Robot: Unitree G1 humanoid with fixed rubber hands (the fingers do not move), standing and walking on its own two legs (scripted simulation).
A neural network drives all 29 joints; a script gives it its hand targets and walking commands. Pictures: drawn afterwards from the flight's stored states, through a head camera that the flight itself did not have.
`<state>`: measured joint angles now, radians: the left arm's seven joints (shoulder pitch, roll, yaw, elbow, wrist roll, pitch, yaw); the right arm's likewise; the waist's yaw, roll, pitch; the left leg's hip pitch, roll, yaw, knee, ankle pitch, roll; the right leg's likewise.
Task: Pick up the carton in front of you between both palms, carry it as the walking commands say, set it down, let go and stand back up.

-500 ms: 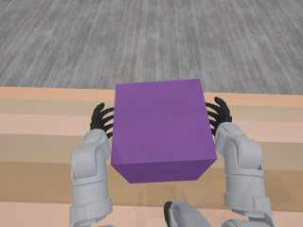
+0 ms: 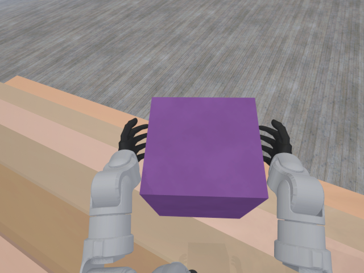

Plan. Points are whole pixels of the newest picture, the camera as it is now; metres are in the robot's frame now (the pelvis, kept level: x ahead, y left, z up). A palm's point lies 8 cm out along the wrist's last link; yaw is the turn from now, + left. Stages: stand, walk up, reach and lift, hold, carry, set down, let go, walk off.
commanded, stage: carry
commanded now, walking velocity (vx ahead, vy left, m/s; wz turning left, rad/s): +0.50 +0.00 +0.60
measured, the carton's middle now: (200, 164) +0.34 +0.02 +0.04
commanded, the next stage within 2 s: none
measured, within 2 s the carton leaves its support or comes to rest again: neither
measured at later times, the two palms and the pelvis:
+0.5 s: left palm (177, 102) +0.68 +0.11 -0.06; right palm (262, 103) +0.67 -0.19 -0.06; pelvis +0.36 -0.03 -0.15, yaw -4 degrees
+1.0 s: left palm (209, 76) +1.08 -0.01 -0.22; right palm (267, 91) +0.94 -0.28 -0.21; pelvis +0.72 -0.02 -0.29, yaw -21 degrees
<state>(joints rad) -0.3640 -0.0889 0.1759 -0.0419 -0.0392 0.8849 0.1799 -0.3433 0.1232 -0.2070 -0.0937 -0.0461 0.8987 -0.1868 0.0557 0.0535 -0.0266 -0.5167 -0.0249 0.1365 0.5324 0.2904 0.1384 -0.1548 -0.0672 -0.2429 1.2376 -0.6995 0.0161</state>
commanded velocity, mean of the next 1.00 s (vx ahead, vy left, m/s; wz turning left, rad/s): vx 0.50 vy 0.00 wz -0.60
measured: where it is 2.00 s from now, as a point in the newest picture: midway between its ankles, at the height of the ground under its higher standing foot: (244, 158)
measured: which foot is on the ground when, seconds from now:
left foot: down 0.00-0.44, up 0.46-0.82, down 0.84-1.00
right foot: down 0.00-0.00, up 0.02-0.40, down 0.42-0.86, up 0.88-1.00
